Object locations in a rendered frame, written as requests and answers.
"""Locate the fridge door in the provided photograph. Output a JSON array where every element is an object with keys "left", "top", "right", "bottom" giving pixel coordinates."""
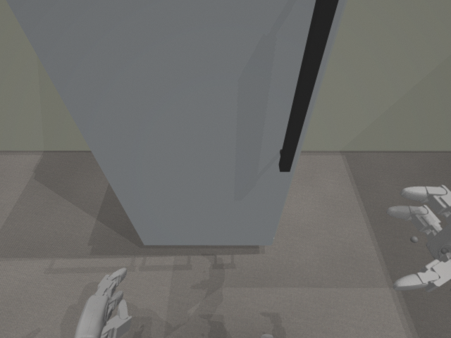
[{"left": 6, "top": 0, "right": 345, "bottom": 246}]

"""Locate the handle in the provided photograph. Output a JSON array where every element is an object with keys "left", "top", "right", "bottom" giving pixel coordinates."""
[{"left": 279, "top": 0, "right": 339, "bottom": 172}]

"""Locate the left robot hand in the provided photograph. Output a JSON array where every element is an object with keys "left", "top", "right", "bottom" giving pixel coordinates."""
[{"left": 74, "top": 268, "right": 132, "bottom": 338}]

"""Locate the right robot hand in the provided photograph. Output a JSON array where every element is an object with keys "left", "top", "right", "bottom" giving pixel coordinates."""
[{"left": 386, "top": 185, "right": 451, "bottom": 292}]

